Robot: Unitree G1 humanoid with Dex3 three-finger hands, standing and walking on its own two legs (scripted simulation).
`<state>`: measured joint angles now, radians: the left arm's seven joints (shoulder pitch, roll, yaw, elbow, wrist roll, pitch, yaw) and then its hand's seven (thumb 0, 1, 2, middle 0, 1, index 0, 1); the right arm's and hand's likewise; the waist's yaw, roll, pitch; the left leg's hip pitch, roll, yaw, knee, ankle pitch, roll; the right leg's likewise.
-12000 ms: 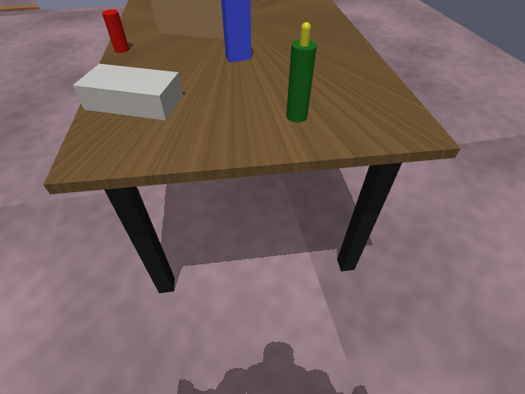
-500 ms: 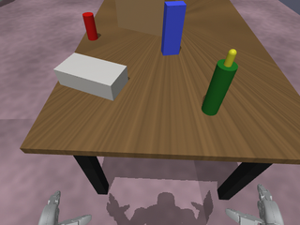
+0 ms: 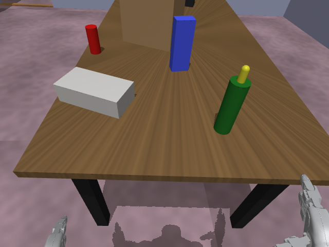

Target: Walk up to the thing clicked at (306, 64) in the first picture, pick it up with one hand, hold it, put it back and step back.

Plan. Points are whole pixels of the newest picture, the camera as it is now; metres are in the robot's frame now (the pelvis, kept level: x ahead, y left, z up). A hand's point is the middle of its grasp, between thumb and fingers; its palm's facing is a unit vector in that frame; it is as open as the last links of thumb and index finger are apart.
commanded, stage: rise first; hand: right
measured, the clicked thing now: (232, 101) +0.50 -0.21 +0.10
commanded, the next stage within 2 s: go down in 1.02 s
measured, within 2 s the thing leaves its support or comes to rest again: neither
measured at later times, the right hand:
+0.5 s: hand (305, 223) +0.16 -0.24 +0.11, palm faces +0.32 +0.86 -0.39, open 17.6 cm
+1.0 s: hand (314, 216) +0.16 -0.24 +0.14, palm faces +0.33 +0.85 -0.41, open 17.4 cm
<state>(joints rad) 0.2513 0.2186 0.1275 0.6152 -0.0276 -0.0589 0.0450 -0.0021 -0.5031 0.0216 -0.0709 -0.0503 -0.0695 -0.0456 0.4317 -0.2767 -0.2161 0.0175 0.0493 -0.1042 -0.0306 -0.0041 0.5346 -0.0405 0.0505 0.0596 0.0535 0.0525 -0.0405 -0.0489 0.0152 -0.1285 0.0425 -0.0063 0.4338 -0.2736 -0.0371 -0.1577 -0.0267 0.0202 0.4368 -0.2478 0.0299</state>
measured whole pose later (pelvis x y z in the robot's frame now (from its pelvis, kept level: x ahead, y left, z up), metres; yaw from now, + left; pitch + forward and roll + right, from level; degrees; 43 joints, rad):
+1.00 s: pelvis -0.03 +0.00 +0.00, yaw +0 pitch -4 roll +0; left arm 0.24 0.21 0.18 0.63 -0.02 -0.13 0.03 -0.01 -0.55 0.07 -0.06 -0.05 -0.05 -0.06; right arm 0.47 -0.30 -0.30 -0.27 0.05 -0.31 0.00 -0.01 0.54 -0.05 0.06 0.06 0.06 0.05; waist -0.06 -0.05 0.05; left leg -0.13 0.04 0.00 0.45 -0.24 -0.03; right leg -0.16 -0.02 0.03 0.44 -0.21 0.03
